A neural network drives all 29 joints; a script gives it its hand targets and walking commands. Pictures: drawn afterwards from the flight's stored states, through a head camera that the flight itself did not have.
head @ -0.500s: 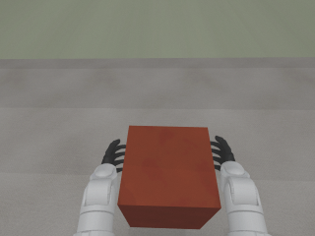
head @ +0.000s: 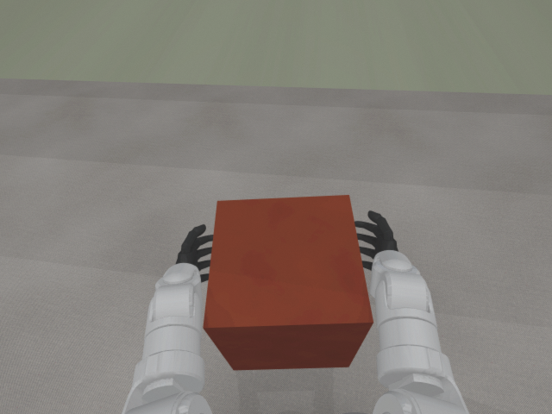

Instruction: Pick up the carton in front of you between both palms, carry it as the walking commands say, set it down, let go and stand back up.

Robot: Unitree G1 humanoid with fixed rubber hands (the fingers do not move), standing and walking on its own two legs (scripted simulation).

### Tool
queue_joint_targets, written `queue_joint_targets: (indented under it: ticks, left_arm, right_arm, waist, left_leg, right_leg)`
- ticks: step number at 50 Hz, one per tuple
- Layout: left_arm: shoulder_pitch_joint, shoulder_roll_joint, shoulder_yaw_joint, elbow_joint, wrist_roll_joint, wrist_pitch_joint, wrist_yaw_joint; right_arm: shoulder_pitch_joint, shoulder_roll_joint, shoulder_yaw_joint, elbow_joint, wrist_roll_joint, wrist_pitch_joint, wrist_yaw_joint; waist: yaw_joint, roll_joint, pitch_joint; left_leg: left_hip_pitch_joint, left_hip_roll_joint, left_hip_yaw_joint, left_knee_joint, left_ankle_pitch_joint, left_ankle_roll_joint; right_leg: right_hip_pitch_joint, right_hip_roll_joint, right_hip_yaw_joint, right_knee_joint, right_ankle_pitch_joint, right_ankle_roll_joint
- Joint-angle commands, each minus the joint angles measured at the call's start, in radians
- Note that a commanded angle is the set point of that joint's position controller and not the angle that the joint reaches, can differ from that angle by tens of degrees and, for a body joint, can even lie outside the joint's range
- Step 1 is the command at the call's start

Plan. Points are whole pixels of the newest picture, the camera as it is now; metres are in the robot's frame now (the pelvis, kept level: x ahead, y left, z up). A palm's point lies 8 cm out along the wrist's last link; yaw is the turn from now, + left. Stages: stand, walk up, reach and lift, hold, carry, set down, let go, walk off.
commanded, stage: set down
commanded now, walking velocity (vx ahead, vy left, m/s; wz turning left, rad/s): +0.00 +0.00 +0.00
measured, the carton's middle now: (287, 289) +0.32 +0.01 -0.05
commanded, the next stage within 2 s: none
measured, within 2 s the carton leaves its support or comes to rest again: neither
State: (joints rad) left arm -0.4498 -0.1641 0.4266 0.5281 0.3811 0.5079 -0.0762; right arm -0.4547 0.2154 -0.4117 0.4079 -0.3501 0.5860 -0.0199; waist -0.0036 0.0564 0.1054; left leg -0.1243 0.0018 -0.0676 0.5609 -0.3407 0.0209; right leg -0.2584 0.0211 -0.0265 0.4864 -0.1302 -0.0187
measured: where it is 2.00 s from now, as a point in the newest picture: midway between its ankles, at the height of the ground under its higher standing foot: outside the picture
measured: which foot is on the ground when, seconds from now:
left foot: down 0.00-1.00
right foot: down 0.00-1.00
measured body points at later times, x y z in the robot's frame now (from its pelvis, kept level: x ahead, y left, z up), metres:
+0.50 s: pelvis -0.04 +0.01 -0.11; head +0.18 -0.02 +0.28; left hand +0.40 +0.15 -0.18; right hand +0.36 -0.15 -0.19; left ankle -0.01 +0.14 -0.73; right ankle +0.09 -0.10 -0.73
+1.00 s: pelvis -0.04 +0.03 -0.23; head +0.23 +0.02 +0.13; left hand +0.43 +0.13 -0.34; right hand +0.39 -0.17 -0.33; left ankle -0.01 +0.14 -0.73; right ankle +0.09 -0.10 -0.73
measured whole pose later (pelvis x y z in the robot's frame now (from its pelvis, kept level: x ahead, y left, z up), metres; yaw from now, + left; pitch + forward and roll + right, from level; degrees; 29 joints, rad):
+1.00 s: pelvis -0.04 +0.03 -0.23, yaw +3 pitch +47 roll +2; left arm -0.89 0.01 0.26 0.76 0.12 0.18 0.09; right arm -0.77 0.08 -0.50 0.54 -0.18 0.19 -0.05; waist -0.09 0.05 -0.21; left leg -1.84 -0.11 -0.01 1.65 -0.63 0.01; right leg -1.98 -0.01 0.08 1.53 -0.36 0.05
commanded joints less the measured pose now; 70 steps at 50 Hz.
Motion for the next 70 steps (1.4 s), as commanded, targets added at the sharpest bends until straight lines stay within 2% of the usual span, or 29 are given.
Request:
queue_joint_targets:
  ticks: [1, 4, 7, 9, 13, 18, 20, 22, 25, 28, 35, 40, 44, 48, 54, 64, 70]
  left_arm:
    - [-0.612, -0.656, -0.29, 0.094, -0.079, -0.096, -0.201]
    - [-0.583, -0.559, -0.191, 0.147, -0.02, -0.143, -0.182]
    - [-0.573, -0.508, -0.184, 0.161, -0.02, -0.215, -0.181]
    - [-0.583, -0.521, -0.222, 0.163, -0.042, -0.275, -0.189]
    - [-0.629, -0.573, -0.342, 0.17, -0.122, -0.392, -0.195]
    - [-0.736, -0.643, -0.527, 0.099, -0.244, -0.451, -0.17]
    - [-0.756, -0.663, -0.581, 0.072, -0.283, -0.451, -0.156]
    - [-0.76, -0.688, -0.607, 0.072, -0.302, -0.439, -0.147]
    - [-0.766, -0.733, -0.601, 0.11, -0.302, -0.402, -0.141]
    - [-0.775, -0.77, -0.574, 0.157, -0.294, -0.367, -0.139]
    - [-0.836, -0.786, -0.552, 0.196, -0.292, -0.348, -0.104]
    - [-0.882, -0.768, -0.58, 0.179, -0.301, -0.362, -0.065]
    - [-0.913, -0.748, -0.603, 0.169, -0.313, -0.371, -0.034]
    - [-0.974, -0.729, -0.635, 0.147, -0.34, -0.376, -0.016]
    - [-1.071, -0.682, -0.645, 0.158, -0.366, -0.375, -0.02]
    - [-1.213, -0.575, -0.555, 0.272, -0.357, -0.367, -0.041]
    - [-1.296, -0.526, -0.532, 0.339, -0.366, -0.365, -0.048]
  right_arm:
    - [-0.506, 0.828, 0.354, 0.173, 0.123, -0.065, 0.168]
    - [-0.471, 0.723, 0.226, 0.223, 0.054, -0.123, 0.125]
    - [-0.433, 0.674, 0.203, 0.225, 0.028, -0.204, 0.091]
    - [-0.441, 0.691, 0.244, 0.208, 0.039, -0.271, 0.078]
    - [-0.504, 0.752, 0.39, 0.165, 0.087, -0.4, 0.058]
    - [-0.616, 0.821, 0.587, 0.096, 0.159, -0.457, 0.045]
    - [-0.636, 0.822, 0.636, 0.069, 0.179, -0.459, 0.043]
    - [-0.642, 0.815, 0.655, 0.066, 0.185, -0.452, 0.048]
    - [-0.652, 0.802, 0.632, 0.1, 0.182, -0.423, 0.072]
    - [-0.671, 0.785, 0.583, 0.142, 0.171, -0.396, 0.1]
    - [-0.714, 0.757, 0.493, 0.2, 0.167, -0.378, 0.147]
    - [-0.74, 0.731, 0.47, 0.21, 0.19, -0.385, 0.165]
    - [-0.78, 0.708, 0.474, 0.195, 0.221, -0.389, 0.167]
    - [-0.822, 0.692, 0.479, 0.183, 0.247, -0.39, 0.157]
    - [-0.889, 0.667, 0.464, 0.193, 0.256, -0.387, 0.127]
    - [-1.064, 0.613, 0.408, 0.221, 0.261, -0.385, 0.094]
    - [-1.16, 0.553, 0.365, 0.241, 0.267, -0.391, 0.09]
  waist:
    - [0.014, -0.081, -0.208]
    - [0.005, -0.07, -0.228]
    - [-0.012, -0.066, -0.311]
    - [-0.011, -0.058, -0.407]
    - [-0.011, -0.04, -0.647]
    - [-0.005, -0.039, -1.009]
    - [-0.007, -0.042, -1.117]
    - [-0.01, -0.041, -1.144]
    - [-0.02, -0.04, -1.083]
    - [-0.04, -0.037, -1.021]
    - [-0.087, -0.01, -1.047]
    - [-0.1, 0.023, -1.136]
    - [-0.102, 0.025, -1.198]
    - [-0.117, 0.025, -1.255]
    - [-0.142, 0.026, -1.274]
    - [-0.147, -0.015, -1.234]
    - [-0.17, -0.017, -1.208]
  left_leg:
    - [-0.474, -0.076, -0.025, -0.068, -0.088, 0.06]
    - [-0.59, -0.083, -0.021, 0.002, -0.059, 0.049]
    - [-0.71, -0.099, -0.016, 0.087, -0.015, 0.038]
    - [-0.792, -0.111, -0.015, 0.142, 0.007, 0.036]
    - [-0.98, -0.134, 0.0, 0.251, 0.038, 0.026]
    - [-1.135, -0.16, 0.031, 0.381, 0.036, -0.008]
    - [-1.166, -0.168, 0.037, 0.425, 0.024, -0.014]
    - [-1.19, -0.171, 0.035, 0.46, -0.004, -0.015]
    - [-1.235, -0.169, 0.02, 0.495, -0.068, -0.013]
    - [-1.296, -0.167, 0.008, 0.522, -0.11, -0.015]
    - [-1.344, -0.184, 0.006, 0.633, -0.007, -0.037]
    - [-1.365, -0.192, 0.016, 0.721, 0.073, -0.051]
    - [-1.361, -0.195, 0.019, 0.792, 0.12, -0.056]
    - [-1.415, -0.206, 0.037, 0.859, 0.096, -0.058]
    - [-1.553, -0.217, 0.069, 0.951, 0.006, -0.052]
    - [-1.792, -0.218, 0.104, 1.087, -0.145, -0.021]
    - [-1.869, -0.211, 0.107, 1.161, -0.183, -0.013]
  right_leg:
    - [0.347, 0.026, 0.184, -0.022, -0.256, 0.033]
    - [0.258, 0.032, 0.181, 0.047, -0.181, 0.035]
    - [0.18, 0.041, 0.179, 0.127, -0.056, 0.038]
    - [0.153, 0.049, 0.177, 0.189, 0.034, 0.037]
    - [0.139, 0.057, 0.177, 0.342, 0.191, 0.034]
    - [0.112, 0.067, 0.169, 0.524, 0.275, 0.039]
    - [0.055, 0.077, 0.154, 0.582, 0.259, 0.043]
    - [-0.056, 0.09, 0.131, 0.621, 0.189, 0.048]
    - [-0.252, 0.109, 0.09, 0.663, 0.062, 0.05]
    - [-0.411, 0.122, 0.05, 0.715, 0.01, 0.047]
    - [-0.689, 0.125, 0.003, 0.837, 0.06, 0.037]
    - [-0.825, 0.121, -0.006, 0.924, 0.101, 0.042]
    - [-0.931, 0.119, -0.016, 0.991, 0.113, 0.054]
    - [-0.953, 0.117, -0.021, 1.043, 0.118, 0.062]
    - [-0.961, 0.11, -0.021, 1.109, 0.103, 0.072]
    - [-0.981, 0.096, -0.018, 1.206, 0.016, 0.086]
    - [-1.022, 0.082, -0.031, 1.274, -0.014, 0.088]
